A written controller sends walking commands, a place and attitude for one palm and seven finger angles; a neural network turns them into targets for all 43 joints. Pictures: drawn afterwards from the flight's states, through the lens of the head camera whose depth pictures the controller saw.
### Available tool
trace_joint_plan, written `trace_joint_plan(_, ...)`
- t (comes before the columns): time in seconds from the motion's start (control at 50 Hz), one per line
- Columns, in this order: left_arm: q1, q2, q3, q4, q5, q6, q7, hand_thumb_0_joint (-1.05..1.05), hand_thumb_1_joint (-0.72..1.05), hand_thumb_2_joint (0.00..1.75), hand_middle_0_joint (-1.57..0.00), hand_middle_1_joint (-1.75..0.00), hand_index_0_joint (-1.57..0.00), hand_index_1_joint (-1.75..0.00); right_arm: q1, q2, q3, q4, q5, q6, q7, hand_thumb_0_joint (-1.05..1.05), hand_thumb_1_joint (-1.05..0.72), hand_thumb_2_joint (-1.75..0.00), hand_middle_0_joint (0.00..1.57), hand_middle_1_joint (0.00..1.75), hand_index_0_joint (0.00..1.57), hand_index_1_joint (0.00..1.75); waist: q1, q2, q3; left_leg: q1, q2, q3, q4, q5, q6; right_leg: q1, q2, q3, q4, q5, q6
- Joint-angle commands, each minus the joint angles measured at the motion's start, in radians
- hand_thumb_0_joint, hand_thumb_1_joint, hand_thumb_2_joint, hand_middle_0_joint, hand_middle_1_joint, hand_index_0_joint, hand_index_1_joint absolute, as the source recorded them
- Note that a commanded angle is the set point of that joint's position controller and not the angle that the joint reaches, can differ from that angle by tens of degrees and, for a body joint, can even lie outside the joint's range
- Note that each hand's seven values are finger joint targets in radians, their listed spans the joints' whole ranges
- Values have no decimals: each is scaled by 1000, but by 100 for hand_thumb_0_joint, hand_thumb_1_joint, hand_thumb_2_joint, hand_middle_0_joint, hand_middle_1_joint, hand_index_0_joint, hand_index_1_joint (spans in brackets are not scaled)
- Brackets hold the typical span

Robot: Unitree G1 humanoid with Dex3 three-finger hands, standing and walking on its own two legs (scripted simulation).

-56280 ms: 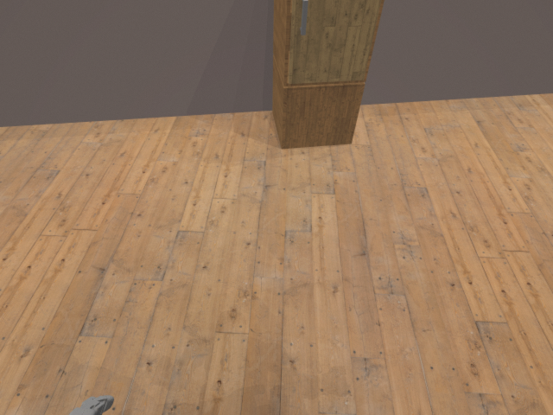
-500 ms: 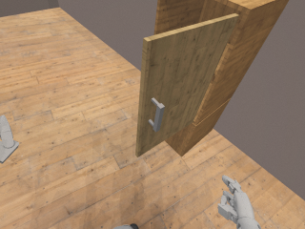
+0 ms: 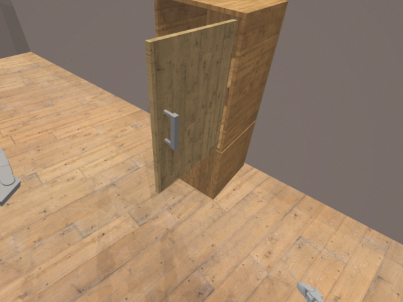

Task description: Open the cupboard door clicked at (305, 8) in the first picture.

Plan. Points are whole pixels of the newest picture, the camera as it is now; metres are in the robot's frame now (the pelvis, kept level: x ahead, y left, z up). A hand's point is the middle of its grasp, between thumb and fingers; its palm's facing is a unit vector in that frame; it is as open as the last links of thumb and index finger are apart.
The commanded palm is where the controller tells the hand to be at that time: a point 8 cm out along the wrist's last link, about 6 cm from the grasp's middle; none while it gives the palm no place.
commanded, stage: stop stepping back and stand still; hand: left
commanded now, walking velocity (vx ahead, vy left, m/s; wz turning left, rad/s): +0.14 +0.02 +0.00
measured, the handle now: (170, 129) +0.64 +0.11 -0.01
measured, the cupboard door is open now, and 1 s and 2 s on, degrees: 86 86 86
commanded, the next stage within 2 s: let the arm hang, fingers relaxed in 1.48 s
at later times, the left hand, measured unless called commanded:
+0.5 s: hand out of the picture +0.06 +0.26 +0.19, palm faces +0.50 -0.73 -0.48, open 7.4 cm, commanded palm -0.01 +0.30 +0.20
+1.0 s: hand (5, 281) +0.10 +0.22 +0.20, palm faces +0.47 -0.72 -0.51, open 7.4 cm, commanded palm +0.03 +0.27 +0.20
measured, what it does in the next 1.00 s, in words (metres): steps on the spot: right foot, then left foot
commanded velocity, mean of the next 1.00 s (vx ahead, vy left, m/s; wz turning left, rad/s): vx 0.14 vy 0.06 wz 0.00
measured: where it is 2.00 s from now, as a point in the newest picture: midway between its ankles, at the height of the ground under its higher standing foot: outside the picture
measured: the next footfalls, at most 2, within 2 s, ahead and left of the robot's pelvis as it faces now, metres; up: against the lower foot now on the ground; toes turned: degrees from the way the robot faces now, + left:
right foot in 0.10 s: +0.01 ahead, -0.07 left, +0.01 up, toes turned -7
left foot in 0.38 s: -0.13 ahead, +0.13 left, +0.00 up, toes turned +9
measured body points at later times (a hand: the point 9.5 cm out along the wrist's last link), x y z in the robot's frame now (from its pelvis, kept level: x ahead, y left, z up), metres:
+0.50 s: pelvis -0.12 -0.01 +0.01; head -0.14 -0.02 +0.46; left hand +0.03 +0.30 +0.21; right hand +0.04 -0.24 -0.07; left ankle -0.16 +0.12 -0.71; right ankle -0.08 -0.08 -0.66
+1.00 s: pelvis -0.08 -0.04 +0.02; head -0.05 -0.05 +0.47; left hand +0.06 +0.25 +0.23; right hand +0.12 -0.29 -0.06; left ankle -0.05 +0.09 -0.71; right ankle -0.09 -0.11 -0.71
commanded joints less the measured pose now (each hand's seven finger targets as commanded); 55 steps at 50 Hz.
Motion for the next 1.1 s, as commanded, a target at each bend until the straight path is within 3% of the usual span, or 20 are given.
trace_joint_plan(0.0, 155, 203, 118, -336, -4, -60, -7, 0, 90, 90, -20, -30, -20, -30, -177, -144, -59, -237, -10, -66, 5, 0, -90, -90, 20, 30, 20, 30, 89, 338, -74, -319, 147, -143, -514, -639, -155, 348, 98, -154, -101, -32, -43)
trace_joint_plan(0.02, 236, 186, 110, -388, -1, -67, -10, 0, 90, 90, -20, -30, -20, -30, -184, -130, -59, -256, -6, -62, 17, 0, -90, -90, 20, 30, 20, 30, 96, 352, -90, -390, 95, -41, -344, -593, -137, 403, 61, -125, -224, -47, -65)
trace_joint_plan(0.04, 288, 199, 116, -463, 9, -73, -11, 0, 90, 90, -20, -30, -20, -30, -179, -114, -58, -265, 9, -56, 30, 0, -90, -90, 20, 30, 20, 30, 98, 147, -62, -362, -10, 102, 87, -479, -107, 244, -90, 29, -447, -58, -90)
trace_joint_plan(0.06, 295, 227, 131, -519, 20, -73, -10, 0, 90, 90, -20, -30, -20, -30, -170, -122, -80, -255, 27, -40, 33, 0, -90, -90, 20, 30, 20, 30, 75, -189, 5, -231, -76, 66, 651, -394, -102, -247, -398, 461, -784, -240, -131)
trace_joint_plan(0.08, 234, 253, 149, -575, 16, -85, -14, 0, 90, 90, -20, -30, -20, -30, -162, -164, -90, -215, 7, -21, 25, 0, -90, -90, 20, 30, 20, 30, 34, -118, 68, -249, -40, -52, 896, -263, -104, -493, -459, 520, -847, -278, -110)
trace_joint_plan(0.12, 153, 283, 221, -467, 21, -105, -15, 0, 90, 90, -20, -30, -20, -30, -148, -104, -70, -200, -17, -1, 20, 0, -90, -90, 20, 30, 20, 30, -7, -108, -13, -200, 32, -32, 1044, -152, -104, -573, -394, 294, -820, -394, -133)
trace_joint_plan(0.2, 73, 201, 134, -238, 26, -128, 3, 0, 90, 90, -20, -30, -20, -30, -152, -122, -68, -184, 1, -37, -42, 0, -90, -90, 20, 30, 20, 30, 12, 123, 41, -185, 108, 23, 542, -232, -51, -317, -323, 247, -746, -248, -91)
trace_joint_plan(0.3, 38, 93, 20, -165, 41, -111, 40, 0, 90, 90, -20, -30, -20, -30, -86, -124, -57, -184, -10, -96, -61, 0, -90, -90, 20, 30, 20, 30, 16, -47, -107, 248, 25, 164, -179, -384, 16, -106, -236, 62, -549, -41, -12)
trace_joint_plan(0.32, 55, 70, -4, -179, 38, -114, 41, 0, 90, 90, -20, -30, -20, -30, -61, -140, -60, -197, -16, -99, -58, 0, -90, -90, 20, 30, 20, 30, 4, 79, -84, 311, 66, 77, -278, -427, 41, -147, -176, 40, -379, 1, 6)
trace_joint_plan(0.34, 54, 61, -9, -222, 36, -122, 42, 0, 90, 90, -20, -30, -20, -30, -74, -171, -68, -218, -11, -97, -47, 0, -90, -90, 20, 30, 20, 30, 11, 298, -28, 371, 280, -254, -373, -571, 121, -346, -81, -49, -125, 66, 44)
trace_joint_plan(0.36, 33, 99, 12, -252, 52, -135, 38, 0, 90, 90, -20, -30, -20, -30, -90, -158, -67, -222, -2, -97, -35, 0, -90, -90, 20, 30, 20, 30, 9, 323, 33, 326, 447, -435, -388, -578, 209, -489, -95, -52, 121, 119, 58)
trace_joint_plan(0.38, 52, 153, 71, -259, 67, -138, 28, 0, 90, 90, -20, -30, -20, -30, -114, -155, -81, -212, 0, -95, -24, 0, -90, -90, 20, 30, 20, 30, 23, 171, 40, 249, 461, -375, -381, -403, 223, -489, -107, 6, 257, 173, 54)
trace_joint_plan(0.54, 122, 180, 137, -363, 55, -148, 35, 0, 90, 90, -20, -30, -20, -30, -123, -137, -79, -198, -10, -75, -31, 0, -90, -90, 20, 30, 20, 30, 43, 276, 33, -46, 256, -67, -208, -462, 88, 40, -62, -134, -269, 180, 31)
trace_joint_plan(0.58, 123, 161, 123, -269, 58, -120, 42, 0, 90, 90, -20, -30, -20, -30, -117, -119, -82, -183, 5, -61, -27, 0, -90, -90, 20, 30, 20, 30, 54, 8, -37, -127, 124, 43, 240, -389, 30, 198, -161, 83, -485, 151, -32)
trace_joint_plan(0.6, 150, 162, 113, -200, 54, -103, 42, 0, 90, 90, -20, -30, -20, -30, -151, -110, -89, -203, 17, -56, -22, 0, -90, -90, 20, 30, 20, 30, 53, -280, -52, -295, 24, 27, 566, -444, -1, 218, -407, 574, -630, 203, -128)
trace_joint_plan(0.62, 81, 165, 106, -205, 44, -118, 37, 0, 90, 90, -20, -30, -20, -30, -160, -149, -98, -195, 9, -57, -21, 0, -90, -90, 20, 30, 20, 30, 33, -195, 0, -316, 37, -70, 698, -409, -27, 144, -481, 632, -676, 337, -143)
trace_joint_plan(0.68, 162, 111, 82, -139, 44, -154, 22, 0, 90, 90, -20, -30, -20, -30, -125, -127, -87, -161, 6, -31, -3, 0, -90, -90, 20, 30, 20, 30, 16, 26, 2, -187, 94, -75, 659, -216, -59, 28, -392, 350, -605, 578, -88)
trace_joint_plan(0.74, 138, 118, 73, -167, 34, -177, 25, 0, 90, 90, -20, -30, -20, -30, -160, -119, -75, -192, 16, -12, -7, 0, -90, -90, 20, 30, 20, 30, 18, -89, -13, -113, 92, -24, 474, -171, -60, 47, -343, 141, -583, 714, -60)
trace_joint_plan(0.9, 221, 173, 125, -353, 25, -177, 60, 0, 90, 90, -20, -30, -20, -30, -152, -117, -78, -258, 14, -39, -10, 0, -90, -90, 20, 30, 20, 30, 56, 5, -45, 126, 69, 54, 7, -134, -39, 92, -349, 129, -546, 742, -92)
trace_joint_plan(1.08, 249, 136, 118, -237, 17, -140, 36, 0, 90, 90, -20, -30, -20, -30, -119, -138, -74, -261, 34, -10, -13, 0, -90, -90, 20, 30, 20, 30, 35, 134, -76, 242, 185, -54, -126, 247, -11, 46, -140, 43, -451, 650, 27)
